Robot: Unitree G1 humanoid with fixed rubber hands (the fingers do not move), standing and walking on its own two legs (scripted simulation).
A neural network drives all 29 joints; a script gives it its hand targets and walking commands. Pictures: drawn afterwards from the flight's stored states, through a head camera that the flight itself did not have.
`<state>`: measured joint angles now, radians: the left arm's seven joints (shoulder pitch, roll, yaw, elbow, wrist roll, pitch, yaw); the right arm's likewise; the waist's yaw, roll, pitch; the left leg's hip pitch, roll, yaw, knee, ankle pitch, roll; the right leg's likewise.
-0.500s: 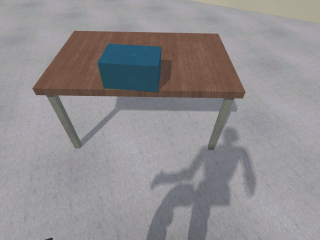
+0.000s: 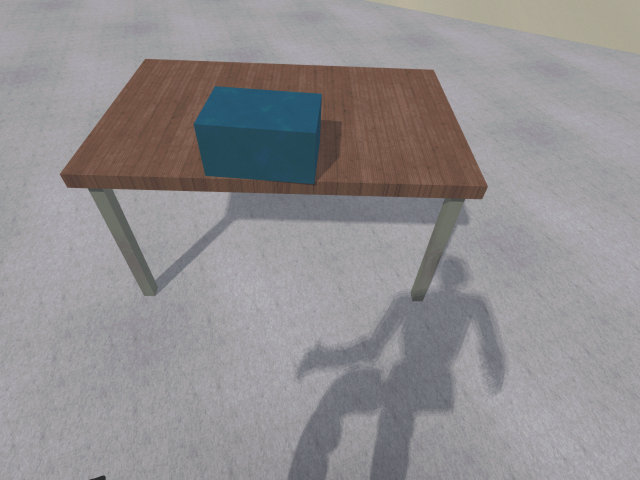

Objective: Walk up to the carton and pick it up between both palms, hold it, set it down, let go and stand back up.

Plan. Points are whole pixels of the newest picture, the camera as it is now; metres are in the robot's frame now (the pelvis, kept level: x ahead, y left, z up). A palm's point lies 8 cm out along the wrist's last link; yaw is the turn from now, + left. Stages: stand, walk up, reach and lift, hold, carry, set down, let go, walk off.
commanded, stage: walk up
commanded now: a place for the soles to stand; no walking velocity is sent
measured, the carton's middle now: (264, 134) +0.95 +0.13 -0.08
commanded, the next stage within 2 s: none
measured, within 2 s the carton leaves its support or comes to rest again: neither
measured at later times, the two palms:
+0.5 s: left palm out of the picture +0.10 +0.30 -0.08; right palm out of the picture +0.07 -0.31 -0.10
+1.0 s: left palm out of the picture +0.10 +0.30 -0.08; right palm out of the picture +0.07 -0.31 -0.09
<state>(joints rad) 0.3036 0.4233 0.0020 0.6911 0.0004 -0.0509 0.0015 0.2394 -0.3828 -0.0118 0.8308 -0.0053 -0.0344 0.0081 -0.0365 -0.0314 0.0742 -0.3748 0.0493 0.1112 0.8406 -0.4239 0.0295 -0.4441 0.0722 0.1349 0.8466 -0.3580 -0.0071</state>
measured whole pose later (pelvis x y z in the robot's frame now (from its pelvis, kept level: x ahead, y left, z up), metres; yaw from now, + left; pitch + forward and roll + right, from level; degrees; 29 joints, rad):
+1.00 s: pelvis +0.00 +0.00 +0.00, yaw +0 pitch -3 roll +1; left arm 0.30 0.42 0.01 0.69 0.00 -0.05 0.00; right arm 0.24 -0.38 -0.01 0.83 -0.01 -0.03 0.01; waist -0.03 -0.03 0.07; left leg -0.37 0.05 0.11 0.84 -0.42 0.03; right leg -0.45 0.07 0.14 0.85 -0.35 -0.01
